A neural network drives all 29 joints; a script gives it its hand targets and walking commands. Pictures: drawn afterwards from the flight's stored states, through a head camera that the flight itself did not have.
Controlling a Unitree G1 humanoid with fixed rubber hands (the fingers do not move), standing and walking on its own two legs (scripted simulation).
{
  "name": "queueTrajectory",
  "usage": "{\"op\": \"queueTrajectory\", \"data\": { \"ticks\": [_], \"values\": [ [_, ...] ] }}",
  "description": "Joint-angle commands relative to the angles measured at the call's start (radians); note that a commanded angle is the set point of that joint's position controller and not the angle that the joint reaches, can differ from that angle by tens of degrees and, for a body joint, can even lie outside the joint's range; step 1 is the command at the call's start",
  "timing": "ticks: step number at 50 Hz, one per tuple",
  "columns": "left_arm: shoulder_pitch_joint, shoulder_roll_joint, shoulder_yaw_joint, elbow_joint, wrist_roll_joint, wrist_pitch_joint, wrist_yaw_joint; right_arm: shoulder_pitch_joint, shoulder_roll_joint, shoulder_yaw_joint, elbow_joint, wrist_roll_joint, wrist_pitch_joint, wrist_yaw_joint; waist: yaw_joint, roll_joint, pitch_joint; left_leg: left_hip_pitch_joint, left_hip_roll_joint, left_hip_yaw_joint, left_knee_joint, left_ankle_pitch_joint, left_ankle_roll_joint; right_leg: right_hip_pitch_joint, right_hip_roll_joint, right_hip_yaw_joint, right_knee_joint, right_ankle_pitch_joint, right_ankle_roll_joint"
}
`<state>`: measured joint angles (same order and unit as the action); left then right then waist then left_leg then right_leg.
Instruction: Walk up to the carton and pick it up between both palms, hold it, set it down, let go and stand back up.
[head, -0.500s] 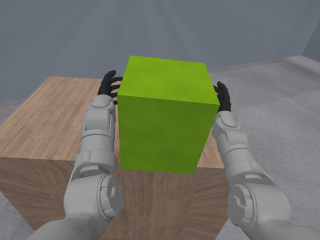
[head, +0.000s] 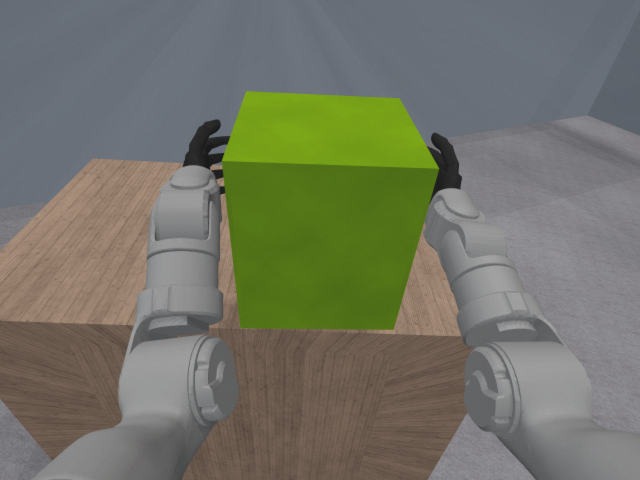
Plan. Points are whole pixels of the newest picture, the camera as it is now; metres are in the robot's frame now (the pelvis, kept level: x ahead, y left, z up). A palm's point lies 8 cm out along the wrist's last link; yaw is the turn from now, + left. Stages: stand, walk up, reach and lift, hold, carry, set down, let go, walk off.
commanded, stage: reach and lift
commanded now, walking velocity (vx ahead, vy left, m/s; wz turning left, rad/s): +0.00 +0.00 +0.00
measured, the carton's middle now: (320, 212) +0.40 +0.01 +0.18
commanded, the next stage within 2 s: hold in 0.98 s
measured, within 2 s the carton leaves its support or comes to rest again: neither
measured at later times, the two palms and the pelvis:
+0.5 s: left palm (201, 158) +0.38 +0.16 +0.26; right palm (450, 170) +0.38 -0.14 +0.26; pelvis +0.00 +0.00 +0.00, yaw +0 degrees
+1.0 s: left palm (200, 152) +0.38 +0.16 +0.27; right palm (452, 159) +0.39 -0.14 +0.27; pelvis +0.00 +0.00 +0.00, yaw +0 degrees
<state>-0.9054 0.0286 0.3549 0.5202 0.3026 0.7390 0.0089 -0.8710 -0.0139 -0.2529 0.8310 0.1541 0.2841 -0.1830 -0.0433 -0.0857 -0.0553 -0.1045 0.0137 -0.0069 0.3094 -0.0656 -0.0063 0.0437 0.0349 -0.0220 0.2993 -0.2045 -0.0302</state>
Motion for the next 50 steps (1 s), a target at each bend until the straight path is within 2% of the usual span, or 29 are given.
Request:
{"op": "queueTrajectory", "data": {
  "ticks": [1, 3, 4, 5, 6, 10, 11, 14, 17, 20, 21, 24, 26, 28, 29, 31, 35, 37, 42, 43, 45, 46, 48, 49, 50],
  "values": [
    [-0.763, -0.576, -0.478, -0.239, -0.181, -0.045, -0.112, -1.097, 0.431, 0.421, -0.358, 0.133, -0.004, 0.106, -0.054, 0.15, -0.423, 0.386, -0.022, 0.029, 0.049, 0.138, 0.007, -0.185, 0.01, -0.037, -0.098, 0.136, 0.077],
    [-0.769, -0.573, -0.475, -0.227, -0.185, -0.036, -0.11, -1.107, 0.42, 0.416, -0.357, 0.143, 0.012, 0.105, -0.054, 0.158, -0.427, 0.382, -0.021, 0.027, 0.048, 0.122, 0.004, -0.194, 0.01, -0.033, -0.099, 0.122, 0.076],
    [-0.782, -0.581, -0.483, -0.238, -0.193, -0.037, -0.105, -1.129, 0.426, 0.427, -0.371, 0.155, 0.013, 0.11, -0.047, 0.161, -0.461, 0.388, -0.02, 0.024, 0.051, 0.142, 0.001, -0.194, 0.016, -0.035, -0.092, 0.134, 0.073],
    [-0.757, -0.567, -0.459, -0.198, -0.176, -0.027, -0.103, -1.148, 0.428, 0.436, -0.38, 0.163, 0.021, 0.108, -0.033, 0.145, -0.434, 0.375, -0.024, 0.027, 0.05, 0.132, 0.013, -0.197, 0.012, -0.031, -0.097, 0.131, 0.078],
    [-0.772, -0.566, -0.459, -0.204, -0.182, -0.025, -0.102, -1.142, 0.421, 0.426, -0.363, 0.168, 0.028, 0.107, -0.04, 0.158, -0.429, 0.37, -0.023, 0.025, 0.052, 0.127, 0.008, -0.202, 0.011, -0.027, -0.098, 0.128, 0.076],
    [-0.814, -0.555, -0.445, -0.203, -0.19, -0.023, -0.101, -1.147, 0.436, 0.418, -0.332, 0.174, 0.053, 0.107, -0.039, 0.149, -0.446, 0.358, -0.024, 0.027, 0.046, 0.095, 0.014, -0.211, 0.009, -0.021, -0.097, 0.113, 0.079],
    [-0.811, -0.558, -0.447, -0.193, -0.194, -0.018, -0.102, -1.136, 0.423, 0.408, -0.319, 0.174, 0.061, 0.106, -0.052, 0.158, -0.43, 0.355, -0.021, 0.023, 0.048, 0.098, 0.006, -0.211, 0.009, -0.02, -0.097, 0.121, 0.077],
    [-0.825, -0.554, -0.443, -0.218, -0.2, -0.015, -0.101, -1.156, 0.433, 0.424, -0.333, 0.197, 0.071, 0.104, -0.038, 0.157, -0.462, 0.36, -0.022, 0.021, 0.057, 0.127, 0.005, -0.196, 0.012, -0.015, -0.089, 0.156, 0.08],
    [-0.824, -0.564, -0.444, -0.19, -0.21, -0.008, -0.098, -1.168, 0.415, 0.416, -0.332, 0.203, 0.082, 0.104, -0.044, 0.166, -0.463, 0.353, -0.016, 0.014, 0.057, 0.121, -0.001, -0.207, 0.015, -0.014, -0.091, 0.132, 0.074],
    [-0.839, -0.534, -0.405, -0.164, -0.198, -0.004, -0.104, -1.185, 0.425, 0.414, -0.312, 0.204, 0.098, 0.101, -0.031, 0.136, -0.436, 0.328, -0.024, 0.019, 0.05, 0.082, 0.015, -0.206, 0.01, -0.009, -0.095, 0.119, 0.082],
    [-0.831, -0.537, -0.405, -0.167, -0.199, -0.003, -0.106, -1.167, 0.42, 0.406, -0.298, 0.207, 0.103, 0.101, -0.038, 0.14, -0.434, 0.333, -0.022, 0.017, 0.049, 0.085, 0.009, -0.21, 0.011, -0.008, -0.096, 0.125, 0.08],
    [-0.864, -0.516, -0.387, -0.177, -0.2, -0.001, -0.109, -1.182, 0.428, 0.414, -0.3, 0.217, 0.116, 0.1, -0.027, 0.136, -0.443, 0.321, -0.024, 0.021, 0.049, 0.076, 0.015, -0.206, 0.01, -0.003, -0.095, 0.114, 0.083],
    [-0.87, -0.527, -0.404, -0.198, -0.212, 0.0, -0.106, -1.192, 0.426, 0.427, -0.323, 0.232, 0.119, 0.098, -0.028, 0.142, -0.477, 0.336, -0.024, 0.018, 0.061, 0.108, 0.008, -0.202, 0.011, -0.002, -0.086, 0.159, 0.084],
    [-0.876, -0.524, -0.402, -0.18, -0.222, 0.003, -0.106, -1.208, 0.423, 0.424, -0.327, 0.234, 0.124, 0.095, -0.033, 0.142, -0.465, 0.324, -0.024, 0.016, 0.058, 0.09, 0.012, -0.208, 0.007, 0.001, -0.088, 0.153, 0.086],
    [-0.895, -0.539, -0.417, -0.202, -0.228, 0.002, -0.104, -1.183, 0.415, 0.413, -0.302, 0.235, 0.13, 0.096, -0.047, 0.167, -0.47, 0.328, -0.019, 0.012, 0.061, 0.103, -0.002, -0.208, 0.012, -0.002, -0.086, 0.148, 0.079],
    [-0.89, -0.53, -0.406, -0.184, -0.219, 0.011, -0.101, -1.201, 0.408, 0.414, -0.3, 0.242, 0.136, 0.097, -0.032, 0.165, -0.463, 0.325, -0.019, 0.014, 0.06, 0.1, -0.003, -0.211, 0.016, -0.003, -0.089, 0.123, 0.077],
    [-0.904, -0.545, -0.428, -0.208, -0.248, 0.014, -0.093, -1.205, 0.41, 0.426, -0.324, 0.264, 0.149, 0.096, -0.04, 0.168, -0.497, 0.34, -0.013, 0.005, 0.072, 0.136, -0.011, -0.218, 0.02, 0.003, -0.085, 0.158, 0.074],
    [-0.893, -0.518, -0.391, -0.176, -0.232, 0.023, -0.094, -1.201, 0.407, 0.425, -0.296, 0.263, 0.162, 0.097, -0.025, 0.147, -0.463, 0.313, -0.017, 0.011, 0.063, 0.098, 0.003, -0.216, 0.016, 0.009, -0.093, 0.123, 0.077],
    [-0.888, -0.541, -0.433, -0.235, -0.264, 0.034, -0.085, -1.211, 0.412, 0.463, -0.375, 0.307, 0.176, 0.087, -0.032, 0.165, -0.54, 0.344, -0.016, 0.002, 0.091, 0.189, -0.014, -0.19, 0.024, 0.014, -0.078, 0.212, 0.075],
    [-0.898, -0.543, -0.438, -0.246, -0.268, 0.037, -0.083, -1.198, 0.403, 0.459, -0.361, 0.315, 0.185, 0.085, -0.04, 0.175, -0.525, 0.344, -0.016, 0.0, 0.092, 0.183, -0.02, -0.2, 0.024, 0.017, -0.082, 0.201, 0.074],
    [-0.909, -0.541, -0.447, -0.277, -0.281, 0.039, -0.079, -1.202, 0.42, 0.478, -0.395, 0.328, 0.195, 0.081, -0.037, 0.159, -0.561, 0.344, -0.017, -0.001, 0.096, 0.184, -0.018, -0.187, 0.024, 0.018, -0.077, 0.219, 0.077],
    [-0.917, -0.546, -0.456, -0.285, -0.285, 0.041, -0.079, -1.204, 0.414, 0.476, -0.395, 0.335, 0.201, 0.077, -0.04, 0.175, -0.558, 0.345, -0.016, -0.002, 0.096, 0.184, -0.024, -0.202, 0.026, 0.02, -0.077, 0.21, 0.074],
    [-0.925, -0.538, -0.457, -0.288, -0.299, 0.047, -0.073, -1.227, 0.431, 0.493, -0.435, 0.348, 0.212, 0.072, -0.032, 0.165, -0.575, 0.331, -0.019, -0.002, 0.101, 0.175, -0.015, -0.194, 0.023, 0.027, -0.08, 0.2, 0.076],
    [-0.933, -0.548, -0.463, -0.295, -0.3, 0.051, -0.071, -1.202, 0.421, 0.484, -0.412, 0.35, 0.225, 0.071, -0.046, 0.176, -0.546, 0.324, -0.013, -0.008, 0.096, 0.172, -0.023, -0.208, 0.026, 0.027, -0.08, 0.195, 0.073],
    [-0.94, -0.546, -0.476, -0.323, -0.314, 0.052, -0.069, -1.206, 0.431, 0.496, -0.433, 0.357, 0.23, 0.07, -0.045, 0.174, -0.569, 0.333, -0.014, -0.01, 0.102, 0.188, -0.023, -0.206, 0.026, 0.027, -0.076, 0.213, 0.074]
  ]
}}
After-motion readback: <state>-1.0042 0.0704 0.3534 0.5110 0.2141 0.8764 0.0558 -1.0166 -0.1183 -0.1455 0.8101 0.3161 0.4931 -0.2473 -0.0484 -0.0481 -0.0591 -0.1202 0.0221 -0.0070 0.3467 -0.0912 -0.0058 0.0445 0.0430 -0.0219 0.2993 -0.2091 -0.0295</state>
